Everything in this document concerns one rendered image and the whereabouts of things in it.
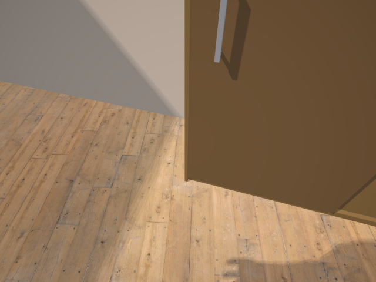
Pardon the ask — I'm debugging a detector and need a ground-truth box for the handle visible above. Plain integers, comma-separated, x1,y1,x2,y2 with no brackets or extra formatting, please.
214,0,227,63

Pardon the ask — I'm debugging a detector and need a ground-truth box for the wardrobe door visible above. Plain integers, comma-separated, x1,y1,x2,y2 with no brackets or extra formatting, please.
188,0,376,214
338,175,376,218

